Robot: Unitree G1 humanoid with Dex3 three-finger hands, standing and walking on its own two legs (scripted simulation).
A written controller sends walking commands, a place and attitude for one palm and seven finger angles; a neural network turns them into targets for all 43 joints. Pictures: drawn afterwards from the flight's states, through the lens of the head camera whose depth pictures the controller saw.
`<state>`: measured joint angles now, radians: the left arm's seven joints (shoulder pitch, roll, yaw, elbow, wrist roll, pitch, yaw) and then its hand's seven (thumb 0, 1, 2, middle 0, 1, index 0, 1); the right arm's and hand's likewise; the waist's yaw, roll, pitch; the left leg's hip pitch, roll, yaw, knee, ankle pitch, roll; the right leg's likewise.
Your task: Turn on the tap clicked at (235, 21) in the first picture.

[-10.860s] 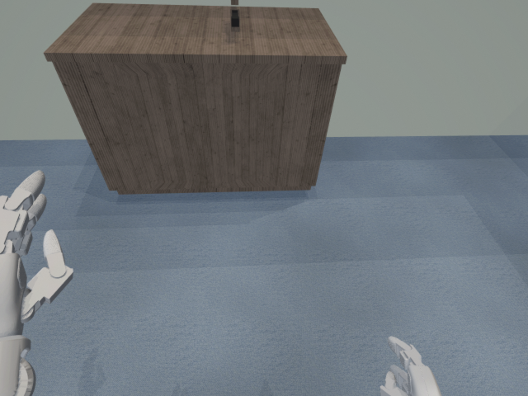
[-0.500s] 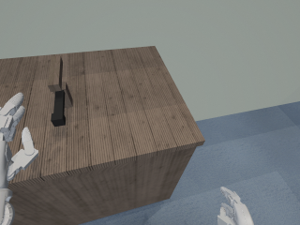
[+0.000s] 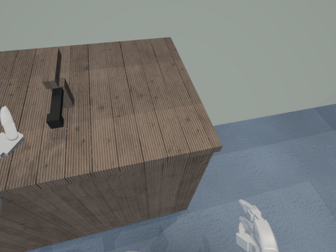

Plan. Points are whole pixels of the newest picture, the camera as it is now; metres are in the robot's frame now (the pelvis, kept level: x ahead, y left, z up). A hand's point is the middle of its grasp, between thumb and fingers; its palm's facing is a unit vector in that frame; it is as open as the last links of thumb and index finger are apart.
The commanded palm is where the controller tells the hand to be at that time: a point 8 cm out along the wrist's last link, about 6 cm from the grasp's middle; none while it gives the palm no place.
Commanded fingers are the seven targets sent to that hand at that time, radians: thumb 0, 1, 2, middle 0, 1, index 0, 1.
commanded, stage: come to a stop and stand still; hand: left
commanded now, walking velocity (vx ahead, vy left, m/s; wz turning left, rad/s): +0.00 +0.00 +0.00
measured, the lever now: (55, 120) +0.36 +0.32 +0.07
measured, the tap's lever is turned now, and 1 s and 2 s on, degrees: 0 0 0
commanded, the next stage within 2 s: look again from close up in 1.00 s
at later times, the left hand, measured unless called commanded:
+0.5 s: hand (42, 152) +0.23 +0.25 +0.16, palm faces +0.37 -0.87 -0.32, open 7.4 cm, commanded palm +0.17 +0.29 +0.18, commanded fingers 0.00 0.90 0.90 -0.20 -0.30 -0.20 -0.30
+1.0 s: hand (23, 151) +0.23 +0.28 +0.16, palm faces +0.40 -0.85 -0.35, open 7.4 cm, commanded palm +0.17 +0.31 +0.18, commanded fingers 0.00 0.90 0.90 -0.20 -0.30 -0.20 -0.30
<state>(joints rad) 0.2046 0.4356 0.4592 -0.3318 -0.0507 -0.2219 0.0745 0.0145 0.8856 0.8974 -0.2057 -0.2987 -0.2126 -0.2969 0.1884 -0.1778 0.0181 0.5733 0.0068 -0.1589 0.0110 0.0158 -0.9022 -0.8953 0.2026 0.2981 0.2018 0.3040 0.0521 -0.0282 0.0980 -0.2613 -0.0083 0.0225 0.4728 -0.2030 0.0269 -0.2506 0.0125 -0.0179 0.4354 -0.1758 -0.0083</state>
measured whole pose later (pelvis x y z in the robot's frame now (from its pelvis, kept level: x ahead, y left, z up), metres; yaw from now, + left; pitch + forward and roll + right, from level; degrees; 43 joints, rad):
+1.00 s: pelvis +0.02 +0.03 +0.00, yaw +1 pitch -1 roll -1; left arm 0.41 0.36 0.35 -0.46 -0.04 -0.20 0.10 0.01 0.88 0.90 -0.21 -0.30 -0.21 -0.30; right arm 0.20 -0.18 0.02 0.58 0.01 -0.12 -0.02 0.02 -0.90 -0.90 0.20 0.30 0.20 0.30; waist 0.03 -0.03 0.06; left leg -0.20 -0.05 0.02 0.45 -0.22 0.07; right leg -0.18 -0.02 -0.02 0.39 -0.19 0.03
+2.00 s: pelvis +0.00 -0.05 -0.02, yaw +6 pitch -2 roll +0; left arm 0.23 0.39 0.38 -0.25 -0.15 -0.04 0.06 0.01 0.89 0.90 -0.20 -0.30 -0.21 -0.30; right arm 0.15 -0.26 0.02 0.68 0.02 -0.12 -0.06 0.02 -0.90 -0.90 0.20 0.30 0.20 0.30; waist 0.08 0.06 -0.01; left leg -0.37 0.00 -0.10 0.70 -0.31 -0.02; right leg -0.33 0.04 -0.12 0.68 -0.33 -0.06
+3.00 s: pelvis +0.01 -0.01 -0.02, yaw +5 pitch +0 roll +0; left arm 0.53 0.26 0.23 -0.54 -0.20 0.08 0.15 0.02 0.89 0.90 -0.20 -0.30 -0.21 -0.30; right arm 0.20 -0.22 0.06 0.62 0.04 -0.20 -0.08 0.02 -0.90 -0.90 0.20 0.30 0.20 0.30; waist 0.08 0.03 -0.06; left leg -0.37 -0.04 -0.05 0.70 -0.33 0.01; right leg -0.35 0.00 -0.07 0.69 -0.35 -0.03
